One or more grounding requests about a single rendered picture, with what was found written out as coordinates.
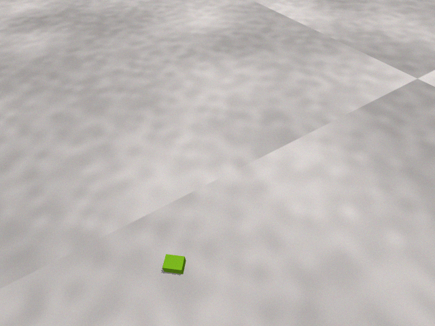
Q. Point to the small box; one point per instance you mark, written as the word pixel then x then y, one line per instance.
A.
pixel 174 264

